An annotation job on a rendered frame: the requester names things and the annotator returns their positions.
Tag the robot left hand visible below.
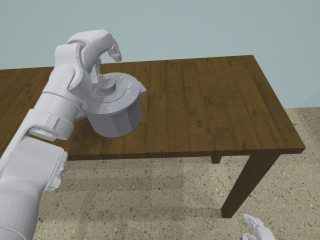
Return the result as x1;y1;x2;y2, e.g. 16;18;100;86
67;29;122;84

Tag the left robot forearm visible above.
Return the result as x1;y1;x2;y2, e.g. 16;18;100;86
0;37;98;178

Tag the pot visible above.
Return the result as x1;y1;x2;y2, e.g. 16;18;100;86
76;81;147;138

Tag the lid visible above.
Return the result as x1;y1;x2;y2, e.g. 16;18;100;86
81;72;141;116

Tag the robot left upper arm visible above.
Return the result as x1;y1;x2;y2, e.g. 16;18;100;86
0;135;68;240

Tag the knob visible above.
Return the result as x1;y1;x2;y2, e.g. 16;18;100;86
98;78;117;94

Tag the robot right hand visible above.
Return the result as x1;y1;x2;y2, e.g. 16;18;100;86
242;214;276;240

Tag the table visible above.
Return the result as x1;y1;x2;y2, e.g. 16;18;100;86
0;55;306;219

